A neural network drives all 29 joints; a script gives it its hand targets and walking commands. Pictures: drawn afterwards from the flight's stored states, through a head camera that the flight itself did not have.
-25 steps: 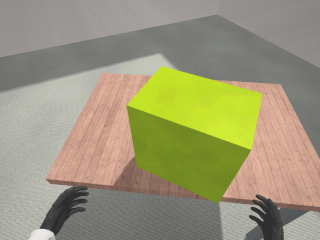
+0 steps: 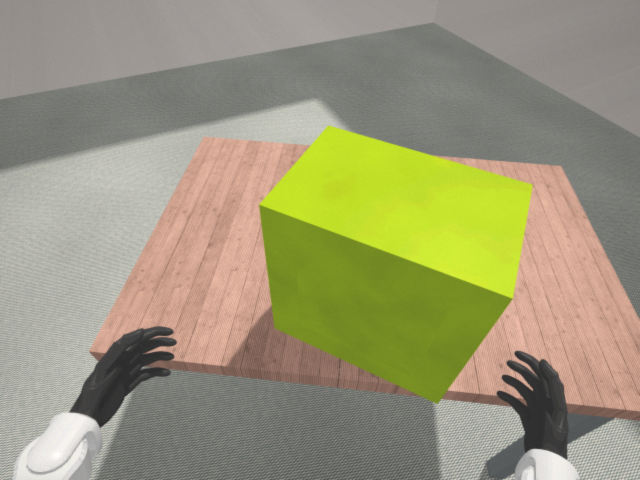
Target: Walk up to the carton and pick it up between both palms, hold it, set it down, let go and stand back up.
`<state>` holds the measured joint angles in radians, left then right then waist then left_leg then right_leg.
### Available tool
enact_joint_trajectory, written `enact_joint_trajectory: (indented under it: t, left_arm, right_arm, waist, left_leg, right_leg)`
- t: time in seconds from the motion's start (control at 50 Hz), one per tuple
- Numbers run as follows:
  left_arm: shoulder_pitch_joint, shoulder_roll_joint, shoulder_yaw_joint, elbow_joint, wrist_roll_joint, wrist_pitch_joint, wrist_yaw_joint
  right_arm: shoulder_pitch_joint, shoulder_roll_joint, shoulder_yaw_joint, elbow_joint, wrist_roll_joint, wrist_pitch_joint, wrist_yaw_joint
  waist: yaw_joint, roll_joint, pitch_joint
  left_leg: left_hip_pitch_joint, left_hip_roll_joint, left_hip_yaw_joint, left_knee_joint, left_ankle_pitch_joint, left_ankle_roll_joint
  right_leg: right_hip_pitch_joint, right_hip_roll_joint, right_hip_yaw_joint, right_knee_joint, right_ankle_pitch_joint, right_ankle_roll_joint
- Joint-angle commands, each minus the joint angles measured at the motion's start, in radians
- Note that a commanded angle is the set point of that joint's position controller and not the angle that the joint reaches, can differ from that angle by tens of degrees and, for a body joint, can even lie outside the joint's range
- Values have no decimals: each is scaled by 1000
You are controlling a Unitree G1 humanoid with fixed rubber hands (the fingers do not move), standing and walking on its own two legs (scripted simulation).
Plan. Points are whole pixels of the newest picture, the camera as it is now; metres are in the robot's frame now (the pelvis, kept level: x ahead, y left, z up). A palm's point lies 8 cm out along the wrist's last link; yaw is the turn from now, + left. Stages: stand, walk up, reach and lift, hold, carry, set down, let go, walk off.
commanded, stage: reach and lift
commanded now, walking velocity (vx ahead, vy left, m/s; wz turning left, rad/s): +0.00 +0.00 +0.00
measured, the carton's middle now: (383, 267) +0.39 -0.06 +0.02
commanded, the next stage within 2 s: none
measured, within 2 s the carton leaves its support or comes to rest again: neither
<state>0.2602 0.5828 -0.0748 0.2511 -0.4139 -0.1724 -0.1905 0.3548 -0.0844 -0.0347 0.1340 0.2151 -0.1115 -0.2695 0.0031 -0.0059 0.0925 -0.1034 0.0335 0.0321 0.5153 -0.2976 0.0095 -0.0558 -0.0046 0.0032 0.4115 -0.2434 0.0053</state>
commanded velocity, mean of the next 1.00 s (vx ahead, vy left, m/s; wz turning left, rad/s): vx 0.00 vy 0.00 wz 0.00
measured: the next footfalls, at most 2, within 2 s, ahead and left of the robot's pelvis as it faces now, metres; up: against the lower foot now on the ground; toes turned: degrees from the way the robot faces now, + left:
none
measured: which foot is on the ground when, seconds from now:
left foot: down 0.00-1.00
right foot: down 0.00-1.00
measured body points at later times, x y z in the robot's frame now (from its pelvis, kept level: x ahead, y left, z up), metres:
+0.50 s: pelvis +0.02 -0.01 +0.01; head +0.02 +0.00 +0.46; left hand +0.28 +0.24 +0.06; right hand +0.21 -0.25 +0.05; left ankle +0.00 +0.10 -0.74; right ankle +0.00 -0.15 -0.74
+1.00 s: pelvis +0.01 -0.01 +0.01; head +0.01 +0.00 +0.46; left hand +0.35 +0.22 +0.12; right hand +0.24 -0.27 +0.10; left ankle +0.00 +0.10 -0.74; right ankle +0.00 -0.15 -0.74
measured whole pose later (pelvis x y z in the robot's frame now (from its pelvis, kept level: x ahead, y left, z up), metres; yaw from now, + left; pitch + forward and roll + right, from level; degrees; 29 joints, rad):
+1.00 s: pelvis +0.01 -0.01 +0.01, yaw -3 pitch -3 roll -1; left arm -0.15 0.54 0.08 0.11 -0.34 0.34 -0.20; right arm 0.14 -0.24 -0.08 -0.24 0.32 0.42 -0.28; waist -0.07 -0.01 0.04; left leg -0.07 0.03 0.08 0.34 -0.22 0.00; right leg -0.06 -0.01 0.05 0.29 -0.18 0.02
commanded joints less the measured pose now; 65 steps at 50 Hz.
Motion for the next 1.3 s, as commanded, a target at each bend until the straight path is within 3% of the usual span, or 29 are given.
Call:
enact_joint_trajectory:
  t: [0.0,0.04,0.14,0.22,0.32,0.44,0.48,0.58,0.64,0.72,0.84,0.94,1.1,1.2,1.28]
  left_arm:
    - [-92,161,91,-150,6,6,12]
    - [-116,158,89,-142,7,24,12]
    - [-111,138,113,-198,16,64,25]
    - [-147,137,128,-214,11,98,20]
    - [-155,120,153,-268,32,158,16]
    - [-210,127,185,-292,40,233,6]
    - [-241,136,193,-320,43,255,6]
    - [-296,134,215,-293,60,311,-10]
    - [-343,145,226,-345,50,335,-8]
    - [-424,144,236,-284,62,388,-12]
    - [-496,137,249,-302,79,461,-17]
    - [-641,144,238,-258,71,499,-8]
    - [-803,157,231,-181,71,539,-7]
    - [-925,168,222,-108,78,564,-9]
    - [-998,163,212,-57,82,583,-5]
  right_arm:
    - [-20,-93,-35,-177,11,37,6]
    - [-36,-100,-37,-207,11,75,6]
    - [-19,-123,-44,-307,23,126,9]
    - [-23,-132,-45,-370,16,168,6]
    - [-3,-156,-36,-423,36,219,1]
    - [-17,-170,-42,-488,41,288,-9]
    - [-36,-181,-43,-520,50,308,-12]
    - [-65,-194,-36,-519,59,359,-21]
    - [-102,-204,-41,-585,73,380,-23]
    - [-179,-221,-61,-552,65,421,-23]
    - [-235,-243,-63,-548,96,478,-21]
    - [-376,-261,-95,-521,104,504,-6]
    - [-529,-285,-103,-423,124,528,1]
    - [-663,-300,-111,-366,125,540,3]
    - [-729,-320,-116,-305,138,536,13]
  waist:
    - [-25,108,-32]
    - [-25,106,-28]
    - [-17,96,-69]
    - [-15,67,-81]
    - [-22,79,-100]
    - [-33,47,-112]
    - [-29,60,-128]
    - [-46,40,-142]
    - [-44,41,-187]
    - [-54,38,-167]
    - [-66,43,-182]
    - [-76,54,-206]
    - [-105,45,-261]
    - [-118,45,-293]
    - [-136,58,-324]
  left_leg:
    - [25,28,-80,-122,226,-22]
    - [19,27,-79,-140,189,-15]
    - [50,25,-73,-136,270,-21]
    - [45,18,-57,-148,265,-12]
    - [87,13,-53,-145,359,-20]
    - [84,6,-39,-168,312,-5]
    - [80,3,-32,-168,328,-6]
    - [100,-3,-28,-178,314,-1]
    - [97,-4,-22,-185,311,5]
    - [90,-4,-16,-193,312,3]
    - [105,-5,-14,-205,317,4]
    - [81,2,-10,-217,256,5]
    - [79,-2,-10,-209,281,6]
    - [58,-5,-8,-223,204,12]
    - [84,-6,-14,-202,265,0]
  right_leg:
    - [-59,-5,53,-89,59,-76]
    - [-60,-9,57,-95,45,-73]
    - [-47,-3,59,-96,117,-71]
    - [-40,-8,64,-100,156,-60]
    - [-19,-3,70,-104,269,-58]
    - [-7,-11,75,-114,309,-43]
    - [4,-11,77,-109,341,-41]
    - [7,-16,79,-116,400,-28]
    - [19,-18,79,-109,423,-23]
    - [14,-9,75,-117,420,-27]
    - [21,-1,74,-128,412,-33]
    - [-5,9,65,-133,308,-49]
    - [6,19,54,-123,355,-41]
    - [2,20,45,-122,307,-40]
    - [-3,29,36,-121,355,-43]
